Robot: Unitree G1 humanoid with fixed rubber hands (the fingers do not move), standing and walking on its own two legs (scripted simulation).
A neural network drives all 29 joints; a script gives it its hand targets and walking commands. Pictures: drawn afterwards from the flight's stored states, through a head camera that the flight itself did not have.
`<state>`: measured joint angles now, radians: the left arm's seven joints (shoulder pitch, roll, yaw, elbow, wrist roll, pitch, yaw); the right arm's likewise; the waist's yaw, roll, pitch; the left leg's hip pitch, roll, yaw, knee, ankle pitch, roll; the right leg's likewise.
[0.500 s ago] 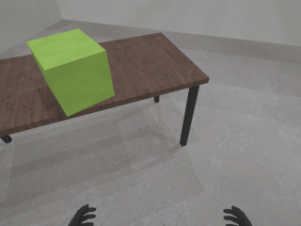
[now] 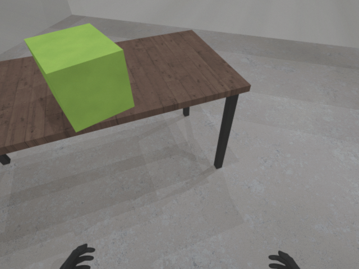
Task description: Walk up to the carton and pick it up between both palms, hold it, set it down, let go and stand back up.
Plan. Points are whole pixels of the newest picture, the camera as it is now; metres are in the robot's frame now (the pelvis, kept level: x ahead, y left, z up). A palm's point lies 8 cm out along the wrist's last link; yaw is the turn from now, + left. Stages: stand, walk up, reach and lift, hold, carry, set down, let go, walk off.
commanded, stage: stand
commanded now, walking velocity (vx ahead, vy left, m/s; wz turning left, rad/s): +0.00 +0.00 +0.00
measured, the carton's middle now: (83, 75) +0.79 +0.40 +0.03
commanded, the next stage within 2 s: walk up in 0.64 s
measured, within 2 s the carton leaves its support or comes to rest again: neither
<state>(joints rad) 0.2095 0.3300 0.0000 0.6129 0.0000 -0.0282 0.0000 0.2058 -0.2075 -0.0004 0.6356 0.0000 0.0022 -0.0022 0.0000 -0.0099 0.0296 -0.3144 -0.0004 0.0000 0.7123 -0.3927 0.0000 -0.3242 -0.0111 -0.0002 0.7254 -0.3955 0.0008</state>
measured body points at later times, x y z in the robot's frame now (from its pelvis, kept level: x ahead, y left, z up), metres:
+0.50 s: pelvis +0.00 +0.00 +0.00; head +0.01 +0.00 +0.45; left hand +0.16 +0.27 -0.08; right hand +0.15 -0.24 -0.10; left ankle -0.01 +0.12 -0.72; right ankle -0.01 -0.12 -0.72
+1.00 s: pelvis +0.01 +0.02 +0.00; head +0.02 +0.01 +0.45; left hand +0.13 +0.32 -0.08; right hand +0.16 -0.24 -0.10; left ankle +0.01 +0.14 -0.69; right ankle -0.01 -0.12 -0.72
